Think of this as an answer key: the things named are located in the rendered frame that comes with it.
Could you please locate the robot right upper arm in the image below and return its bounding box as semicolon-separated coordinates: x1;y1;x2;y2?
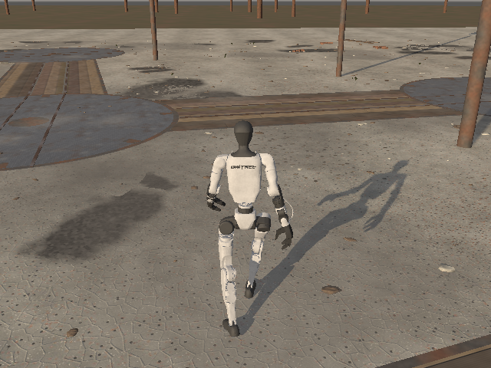
260;153;279;197

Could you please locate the right robot hand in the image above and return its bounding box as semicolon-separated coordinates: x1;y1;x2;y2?
275;224;293;250

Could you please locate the left robot forearm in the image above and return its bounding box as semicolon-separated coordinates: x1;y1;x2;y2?
206;184;217;203

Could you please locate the humanoid robot head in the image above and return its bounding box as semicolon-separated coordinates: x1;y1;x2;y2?
231;120;257;157

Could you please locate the robot left upper arm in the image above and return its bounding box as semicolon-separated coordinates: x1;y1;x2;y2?
209;154;229;195

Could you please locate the left robot hand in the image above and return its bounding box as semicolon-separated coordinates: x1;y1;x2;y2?
207;198;226;211

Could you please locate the left robot shin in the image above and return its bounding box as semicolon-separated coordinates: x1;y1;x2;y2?
221;268;236;326

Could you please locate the right robot forearm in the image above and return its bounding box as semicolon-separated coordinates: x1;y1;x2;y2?
272;185;290;227

